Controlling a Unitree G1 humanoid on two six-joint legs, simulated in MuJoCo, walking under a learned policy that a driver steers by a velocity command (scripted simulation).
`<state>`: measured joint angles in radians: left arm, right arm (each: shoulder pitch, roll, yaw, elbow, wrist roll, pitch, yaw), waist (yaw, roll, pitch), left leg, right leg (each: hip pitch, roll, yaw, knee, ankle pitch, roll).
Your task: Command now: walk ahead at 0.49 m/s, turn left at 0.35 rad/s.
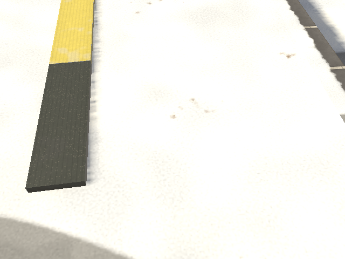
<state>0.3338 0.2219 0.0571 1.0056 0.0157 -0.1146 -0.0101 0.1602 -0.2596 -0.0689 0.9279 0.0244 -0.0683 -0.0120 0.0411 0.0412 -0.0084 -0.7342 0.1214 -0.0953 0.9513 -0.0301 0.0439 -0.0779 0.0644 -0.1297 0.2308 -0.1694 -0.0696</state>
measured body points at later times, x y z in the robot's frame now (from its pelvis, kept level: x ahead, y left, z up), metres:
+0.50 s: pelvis +0.29 +0.09 +0.00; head +0.32 +0.11 +0.45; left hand +0.38 +0.39 -0.11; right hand +0.43 -0.16 -0.12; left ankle +0.28 +0.15 -0.75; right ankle +0.40 -0.08 -0.67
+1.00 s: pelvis +0.59 +0.10 +0.00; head +0.62 +0.10 +0.45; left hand +0.55 +0.38 -0.12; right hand +0.80 -0.10 -0.12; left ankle +0.57 +0.27 -0.67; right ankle +0.63 +0.03 -0.75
